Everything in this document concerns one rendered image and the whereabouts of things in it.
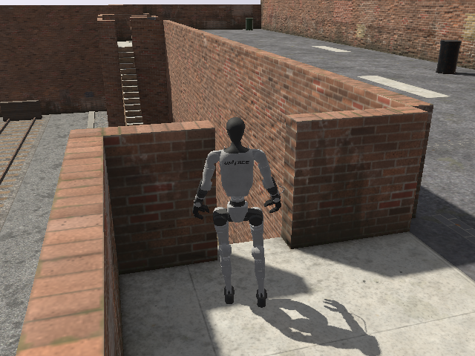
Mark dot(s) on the left robot hand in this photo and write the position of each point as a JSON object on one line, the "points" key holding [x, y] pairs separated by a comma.
{"points": [[202, 208]]}

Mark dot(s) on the robot left foot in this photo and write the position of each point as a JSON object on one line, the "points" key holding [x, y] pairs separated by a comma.
{"points": [[229, 298]]}

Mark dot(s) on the right robot upper arm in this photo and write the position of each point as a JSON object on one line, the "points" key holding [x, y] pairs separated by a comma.
{"points": [[260, 156]]}

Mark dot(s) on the right robot forearm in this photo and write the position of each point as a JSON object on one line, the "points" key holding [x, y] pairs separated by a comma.
{"points": [[274, 193]]}

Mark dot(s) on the right robot shin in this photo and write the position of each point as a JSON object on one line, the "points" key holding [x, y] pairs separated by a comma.
{"points": [[260, 272]]}

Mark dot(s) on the right robot hand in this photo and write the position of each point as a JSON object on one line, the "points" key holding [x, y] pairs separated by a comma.
{"points": [[271, 202]]}

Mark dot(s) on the left robot upper arm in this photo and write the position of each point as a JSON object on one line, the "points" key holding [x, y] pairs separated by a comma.
{"points": [[212, 158]]}

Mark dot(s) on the left robot forearm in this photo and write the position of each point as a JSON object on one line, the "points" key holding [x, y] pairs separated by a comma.
{"points": [[200, 196]]}

